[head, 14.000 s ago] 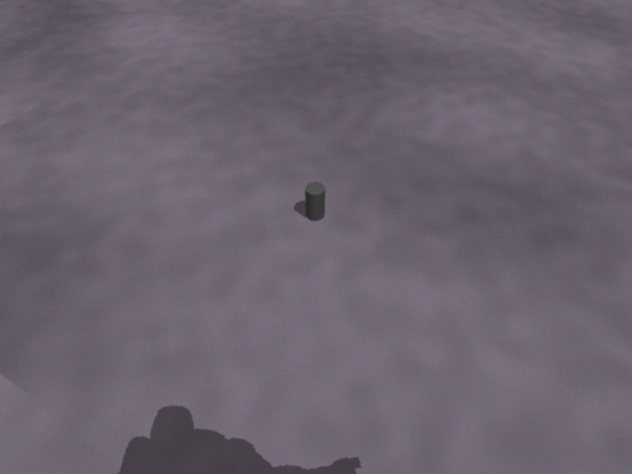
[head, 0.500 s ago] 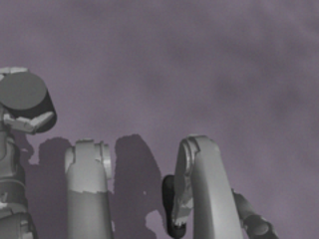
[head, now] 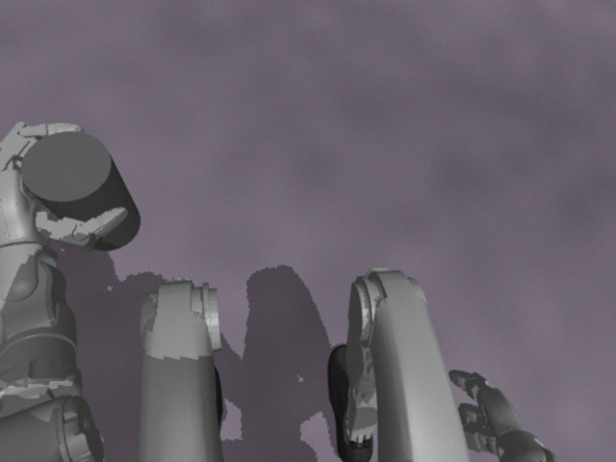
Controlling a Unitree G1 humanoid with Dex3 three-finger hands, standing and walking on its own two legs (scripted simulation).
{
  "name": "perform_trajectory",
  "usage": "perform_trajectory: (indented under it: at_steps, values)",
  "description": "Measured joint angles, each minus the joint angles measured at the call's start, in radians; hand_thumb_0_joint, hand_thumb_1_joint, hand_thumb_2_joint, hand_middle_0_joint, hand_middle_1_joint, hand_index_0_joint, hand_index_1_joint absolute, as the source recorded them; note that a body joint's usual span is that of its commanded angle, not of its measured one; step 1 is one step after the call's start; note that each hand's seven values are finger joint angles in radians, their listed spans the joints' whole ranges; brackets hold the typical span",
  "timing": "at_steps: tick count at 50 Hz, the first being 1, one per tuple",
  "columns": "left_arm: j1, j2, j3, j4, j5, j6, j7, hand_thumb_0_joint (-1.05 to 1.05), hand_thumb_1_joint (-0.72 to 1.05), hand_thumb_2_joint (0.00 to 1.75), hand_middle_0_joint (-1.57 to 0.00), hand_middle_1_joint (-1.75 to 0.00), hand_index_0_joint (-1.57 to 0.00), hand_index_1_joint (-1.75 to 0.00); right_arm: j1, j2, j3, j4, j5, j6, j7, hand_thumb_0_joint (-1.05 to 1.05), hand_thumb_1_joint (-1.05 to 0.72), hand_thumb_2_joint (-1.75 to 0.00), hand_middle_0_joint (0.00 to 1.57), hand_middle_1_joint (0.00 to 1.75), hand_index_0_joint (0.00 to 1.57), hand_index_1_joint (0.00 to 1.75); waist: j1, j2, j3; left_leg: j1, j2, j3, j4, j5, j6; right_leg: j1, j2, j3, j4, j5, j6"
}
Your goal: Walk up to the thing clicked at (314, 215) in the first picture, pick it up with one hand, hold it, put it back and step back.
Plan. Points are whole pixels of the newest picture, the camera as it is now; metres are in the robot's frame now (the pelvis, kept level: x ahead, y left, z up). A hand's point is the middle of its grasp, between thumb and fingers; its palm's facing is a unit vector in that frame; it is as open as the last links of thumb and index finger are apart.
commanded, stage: settle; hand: left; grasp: from the side
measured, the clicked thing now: (91, 198) +0.42 +0.26 -0.07
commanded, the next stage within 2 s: lift in 0.64 s
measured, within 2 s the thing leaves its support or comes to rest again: neither
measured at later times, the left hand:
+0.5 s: hand (67, 178) +0.42 +0.27 -0.01, palm faces +0.25 -0.97 -0.05, open 11.4 cm
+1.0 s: hand (67, 173) +0.42 +0.26 +0.01, palm faces +0.21 -0.98 -0.05, open 11.4 cm
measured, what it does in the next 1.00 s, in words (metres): stands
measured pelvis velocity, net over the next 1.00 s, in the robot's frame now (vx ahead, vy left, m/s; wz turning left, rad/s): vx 0.00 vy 0.00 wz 0.03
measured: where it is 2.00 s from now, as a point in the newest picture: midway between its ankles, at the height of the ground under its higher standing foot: (279, 435)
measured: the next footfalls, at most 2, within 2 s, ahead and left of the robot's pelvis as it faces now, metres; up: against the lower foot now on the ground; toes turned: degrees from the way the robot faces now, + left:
none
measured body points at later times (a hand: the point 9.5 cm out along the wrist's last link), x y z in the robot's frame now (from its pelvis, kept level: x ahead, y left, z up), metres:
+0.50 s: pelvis +0.00 +0.00 +0.02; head +0.20 +0.05 +0.42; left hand +0.41 +0.32 -0.01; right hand +0.14 -0.26 -0.11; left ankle +0.08 +0.14 -0.32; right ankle +0.10 -0.13 -0.32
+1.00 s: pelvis +0.00 +0.00 +0.04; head +0.20 +0.04 +0.44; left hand +0.40 +0.31 +0.02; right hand +0.13 -0.26 -0.09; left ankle +0.08 +0.14 -0.32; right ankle +0.10 -0.13 -0.32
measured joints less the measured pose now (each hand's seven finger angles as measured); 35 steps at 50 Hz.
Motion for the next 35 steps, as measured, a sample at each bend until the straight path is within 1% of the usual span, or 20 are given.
perform_trajectory:
  at_steps: [11, 19, 28, 31, 35]
  values:
    - [-0.001, -0.008, -0.006, 0.005, 0.006, 0.007, 0.005, 0.01, -0.49, 1.03, -0.66, -0.94, -0.63, -0.93, 0.007, 0.013, -0.008, 0.005, 0.004, -0.016, -0.008, 0.0, -0.92, -0.9, 0.21, 0.3, 0.2, 0.3, 0.004, 0.002, -0.016, 0.025, -0.002, 0.018, -0.043, 0.012, 0.002, 0.021, -0.006, 0.011, -0.032, 0.004, -0.002]
    - [-0.026, -0.011, -0.01, 0.041, 0.009, 0.007, 0.003, 0.01, -0.49, 1.03, -0.66, -0.94, -0.63, -0.93, 0.013, 0.019, -0.01, 0.013, 0.006, -0.025, -0.009, 0.0, -0.92, -0.9, 0.21, 0.3, 0.2, 0.3, 0.008, 0.006, -0.029, 0.04, -0.002, 0.026, -0.062, 0.011, 0.004, 0.034, -0.008, 0.017, -0.047, 0.001, -0.001]
    - [-0.043, -0.017, -0.007, 0.05, 0.019, 0.004, 0.009, 0.01, -0.49, 1.03, -0.66, -0.94, -0.63, -0.93, 0.021, 0.02, -0.014, 0.014, 0.008, -0.026, -0.01, 0.0, -0.92, -0.9, 0.21, 0.3, 0.2, 0.3, 0.003, 0.008, -0.033, 0.049, -0.003, 0.033, -0.078, 0.011, 0.006, 0.042, -0.01, 0.021, -0.059, -0.001, -0.001]
    - [-0.047, -0.018, -0.007, 0.052, 0.017, 0.006, 0.011, 0.01, -0.49, 1.03, -0.66, -0.94, -0.63, -0.93, 0.024, 0.02, -0.015, 0.015, 0.007, -0.025, -0.011, 0.0, -0.92, -0.9, 0.2, 0.3, 0.2, 0.3, 0.002, 0.008, -0.033, 0.054, -0.003, 0.035, -0.083, 0.011, 0.005, 0.045, -0.011, 0.023, -0.063, -0.002, -0.002]
    - [-0.047, -0.018, -0.008, 0.052, 0.025, 0.01, 0.014, 0.01, -0.49, 1.03, -0.66, -0.94, -0.63, -0.93, 0.026, 0.019, -0.018, 0.017, 0.006, -0.023, -0.012, 0.0, -0.92, -0.9, 0.2, 0.3, 0.2, 0.3, 0.002, 0.01, -0.032, 0.06, -0.002, 0.036, -0.09, 0.012, 0.005, 0.049, -0.01, 0.023, -0.068, 0.0, -0.002]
